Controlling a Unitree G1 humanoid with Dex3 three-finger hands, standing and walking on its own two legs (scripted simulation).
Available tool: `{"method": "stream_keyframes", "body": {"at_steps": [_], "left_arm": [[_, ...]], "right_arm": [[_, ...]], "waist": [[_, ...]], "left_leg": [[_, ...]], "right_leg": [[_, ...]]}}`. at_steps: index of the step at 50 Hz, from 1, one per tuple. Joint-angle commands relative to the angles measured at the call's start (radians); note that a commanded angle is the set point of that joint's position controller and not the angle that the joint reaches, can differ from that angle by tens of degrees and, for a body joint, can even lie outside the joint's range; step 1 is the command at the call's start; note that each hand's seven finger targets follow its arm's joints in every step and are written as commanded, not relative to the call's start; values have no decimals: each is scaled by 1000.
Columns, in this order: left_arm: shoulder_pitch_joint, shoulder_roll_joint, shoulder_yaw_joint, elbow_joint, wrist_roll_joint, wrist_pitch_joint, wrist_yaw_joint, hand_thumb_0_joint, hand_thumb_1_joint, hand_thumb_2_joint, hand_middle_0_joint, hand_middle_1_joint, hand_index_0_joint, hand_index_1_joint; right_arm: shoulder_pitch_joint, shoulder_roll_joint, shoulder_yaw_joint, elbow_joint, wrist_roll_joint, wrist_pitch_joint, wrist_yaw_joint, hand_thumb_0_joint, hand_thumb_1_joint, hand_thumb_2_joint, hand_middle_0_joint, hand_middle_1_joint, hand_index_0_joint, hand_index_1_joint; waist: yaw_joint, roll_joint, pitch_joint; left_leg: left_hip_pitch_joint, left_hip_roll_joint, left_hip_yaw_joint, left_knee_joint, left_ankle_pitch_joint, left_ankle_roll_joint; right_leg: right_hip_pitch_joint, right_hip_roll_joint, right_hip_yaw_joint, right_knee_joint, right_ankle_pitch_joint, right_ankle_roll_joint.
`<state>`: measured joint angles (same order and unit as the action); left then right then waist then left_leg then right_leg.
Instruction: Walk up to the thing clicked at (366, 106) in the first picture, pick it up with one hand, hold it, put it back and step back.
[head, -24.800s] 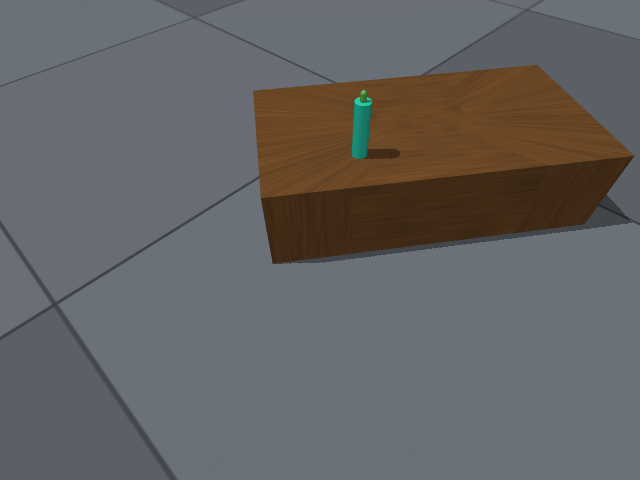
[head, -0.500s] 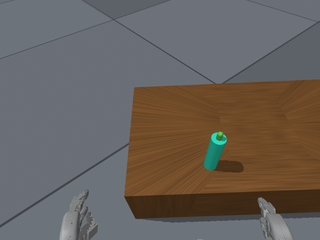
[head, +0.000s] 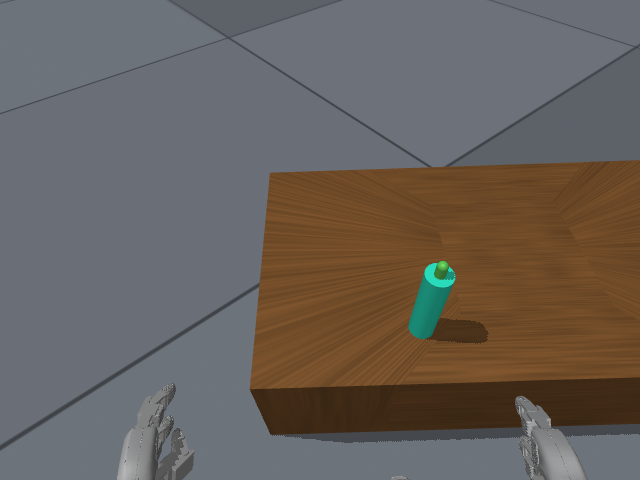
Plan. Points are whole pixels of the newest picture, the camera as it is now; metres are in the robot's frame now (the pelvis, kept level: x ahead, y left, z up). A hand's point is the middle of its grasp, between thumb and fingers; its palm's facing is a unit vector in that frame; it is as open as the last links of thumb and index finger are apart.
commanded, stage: home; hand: right
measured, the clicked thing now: (431, 299) +0.50 -0.20 -0.23
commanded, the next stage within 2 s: stand in 1.28 s
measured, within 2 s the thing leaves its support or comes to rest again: neither
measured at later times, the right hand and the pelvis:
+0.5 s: hand (495, 469) +0.16 -0.18 -0.05, palm faces +0.06 +0.98 -0.21, open 17.6 cm; pelvis +0.00 +0.00 +0.00, yaw +0 degrees
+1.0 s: hand out of the picture +0.11 -0.24 -0.10, palm faces +0.02 +0.94 -0.34, open 17.5 cm; pelvis +0.00 +0.00 +0.03, yaw -1 degrees
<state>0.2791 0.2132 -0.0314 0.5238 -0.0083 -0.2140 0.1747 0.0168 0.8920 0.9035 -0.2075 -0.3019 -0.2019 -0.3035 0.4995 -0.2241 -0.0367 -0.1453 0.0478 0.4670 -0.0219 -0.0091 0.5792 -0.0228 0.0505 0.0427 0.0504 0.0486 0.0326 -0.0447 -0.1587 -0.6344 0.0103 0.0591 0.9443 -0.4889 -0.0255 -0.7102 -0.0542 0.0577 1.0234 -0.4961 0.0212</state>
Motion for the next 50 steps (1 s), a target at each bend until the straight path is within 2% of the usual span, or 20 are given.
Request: {"method": "stream_keyframes", "body": {"at_steps": [1, 8, 9, 13, 16, 19, 22, 24, 25, 26, 35, 36, 37, 38, 40, 43, 44, 46, 47, 50], "left_arm": [[-77, 125, 57, -159, 0, -63, 16, 0, 896, 902, -200, -302, -200, -302], [-64, 129, 61, -157, 3, -62, 20, 0, 896, 902, -200, -302, -200, -302], [-71, 127, 58, -160, 3, -61, 18, 0, 896, 902, -201, -302, -200, -302], [-73, 124, 55, -156, 3, -63, 18, 0, 896, 902, -200, -302, -200, -302], [-69, 126, 58, -157, 3, -62, 20, 0, 896, 902, -201, -302, -200, -302], [-70, 122, 55, -156, 5, -61, 19, 0, 896, 902, -200, -302, -200, -302], [-67, 124, 58, -154, 5, -61, 20, 0, 896, 902, -201, -303, -201, -303], [-73, 126, 56, -157, 3, -62, 19, 0, 896, 902, -201, -303, -200, -302], [-78, 118, 52, -155, 5, -60, 19, 0, 896, 902, -201, -303, -201, -302], [-78, 123, 53, -156, 2, -61, 19, 0, 896, 902, -200, -302, -200, -302], [-75, 127, 60, -156, 4, -62, 19, 0, 897, 902, -201, -303, -201, -303], [-171, 279, 106, 84, 118, 45, -41, 0, 897, 902, -201, -304, -201, -304], [-134, 258, 111, 85, 119, 85, -75, 0, 897, 902, -201, -304, -201, -304], [-122, 243, 117, 69, 116, 104, -94, 0, 897, 902, -201, -304, -201, -304], [-108, 230, 118, 118, 83, 115, -128, 0, 897, 902, -201, -304, -201, -304], [-117, 262, 122, 171, 71, 133, -159, 0, 897, 902, -201, -304, -201, -304], [-119, 265, 121, 191, 70, 137, -164, 0, 897, 902, -201, -304, -201, -304], [-135, 263, 117, 221, 73, 143, -165, 0, 897, 902, -201, -304, -201, -304], [-145, 265, 117, 234, 71, 145, -164, 0, 897, 902, -201, -304, -201, -304], [-156, 275, 121, 267, 59, 152, -157, 0, 897, 902, -201, -304, -201, -304]], "right_arm": [[-27, -100, -57, -193, -4, -47, -3, 0, 581, -33, 47, 45, 47, 45], [-4, -107, -59, -194, -6, -49, -3, 0, 580, -33, 47, 46, 47, 46], [-16, -98, -47, -194, -3, -49, -3, 0, 599, -22, 45, 42, 45, 42], [-28, -96, -54, -188, 0, -50, -2, 0, 584, -31, 47, 45, 47, 45], [0, -116, -71, -191, -3, -47, -4, 0, 579, -34, 48, 46, 47, 46], [-19, -96, -50, -184, -4, -47, -4, 0, 607, -18, 45, 41, 45, 41], [-3, -112, -69, -184, -3, -47, -5, 0, 589, -27, 46, 44, 46, 44], [-14, -99, -51, -180, -4, -44, -3, 0, 593, -26, 46, 43, 46, 43], [-23, -110, -64, -188, -3, -50, -5, 0, 579, -33, 48, 46, 47, 46], [-27, -99, -55, -188, 1, -49, -4, 0, 601, -21, 45, 42, 45, 42], [-12, -105, -58, -187, -2, -53, -5, 0, 588, -28, 46, 44, 46, 44], [-244, -220, -68, 164, -125, -289, -32, 0, 575, -35, 48, 46, 47, 46], [-220, -232, -80, 359, -98, -369, -23, 0, 577, -34, 48, 46, 47, 46], [-185, -257, -77, 382, -117, -411, -17, 0, 580, -32, 47, 45, 47, 45], [-209, -263, -62, 473, -131, -449, -9, 0, 611, 0, 41, 35, 41, 35], [-286, -234, -54, 584, -96, -455, -3, 0, 567, -40, 48, 47, 48, 47], [-286, -232, -53, 617, -90, -461, -5, 0, 568, -39, 48, 47, 48, 47], [-298, -208, -45, 687, -88, -470, -5, 0, 549, -50, 50, 50, 50, 50], [-299, -208, -45, 717, -91, -476, -5, 0, 544, -53, 51, 51, 51, 51], [-290, -232, -46, 813, -95, -496, -5, 0, 571, -37, 48, 47, 48, 47]], "waist": [[5, -20, -67], [3, -5, -104], [7, -11, -79], [8, -10, -66], [-4, -3, -106], [12, -9, -82], [1, -4, -97], [7, 0, -71], [2, -11, -65], [6, -12, -57], [3, -4, -91], [-58, 113, 83], [-47, 132, 21], [-42, 124, 31], [-30, 100, -4], [-37, 39, 47], [-42, 15, 40], [-54, -60, 69], [-58, -79, 69], [-57, -33, 77]], "left_leg": [[18, -32, 18, -153, 180, 18], [38, -31, 16, -140, 242, 17], [26, -32, 20, -146, 216, 17], [11, -33, 18, -150, 186, 17], [42, -29, 13, -144, 254, 16], [32, -29, 12, -148, 241, 14], [50, -27, 11, -154, 247, 14], [30, -29, 14, -154, 222, 15], [36, -26, 11, -158, 211, 15], [22, -30, 16, -158, 193, 16], [36, -32, 19, -153, 202, 17], [248, 34, -80, -208, 224, 88], [299, 61, -125, -224, 276, 107], [264, 80, -159, -241, 326, 113], [289, 99, -149, -236, 414, 93], [256, 80, -114, -259, 257, 62], [273, 73, -102, -255, 244, 57], [301, 51, -72, -254, 189, 43], [321, 45, -66, -254, 194, 40], [397, 66, -79, -329, 285, 46]], "right_leg": [[120, 40, -23, -174, 194, -29], [136, 42, -27, -155, 256, -30], [124, 41, -24, -165, 233, -29], [120, 38, -23, -168, 201, -31], [134, 41, -28, -147, 266, -32], [128, 42, -29, -152, 248, -32], [128, 45, -32, -149, 252, -33], [120, 42, -29, -161, 232, -31], [114, 44, -32, -159, 218, -32], [115, 42, -27, -169, 202, -31], [125, 41, -24, -169, 216, -29], [143, 16, 12, -213, 380, -75], [190, 14, -8, -209, 386, -71], [193, 21, -18, -189, 373, -66], [286, 22, -11, -231, 404, -75], [321, 16, 33, -333, 320, -83], [336, 7, 47, -355, 328, -86], [317, -26, 100, -452, 257, -91], [334, -40, 121, -485, 263, -91], [362, -34, 89, -501, 344, -82]]}}
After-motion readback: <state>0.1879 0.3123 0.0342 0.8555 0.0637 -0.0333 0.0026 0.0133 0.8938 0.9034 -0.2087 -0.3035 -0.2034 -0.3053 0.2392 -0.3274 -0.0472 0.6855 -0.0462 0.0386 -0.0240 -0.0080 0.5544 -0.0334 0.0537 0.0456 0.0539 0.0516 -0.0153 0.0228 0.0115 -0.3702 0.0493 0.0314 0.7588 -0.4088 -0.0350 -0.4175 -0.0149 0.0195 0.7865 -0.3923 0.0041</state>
